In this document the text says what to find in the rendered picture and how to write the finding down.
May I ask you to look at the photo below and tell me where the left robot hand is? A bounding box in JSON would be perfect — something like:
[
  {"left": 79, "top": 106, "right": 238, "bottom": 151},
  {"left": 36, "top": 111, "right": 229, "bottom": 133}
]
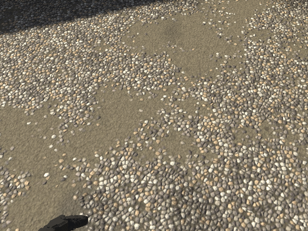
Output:
[{"left": 38, "top": 215, "right": 89, "bottom": 231}]

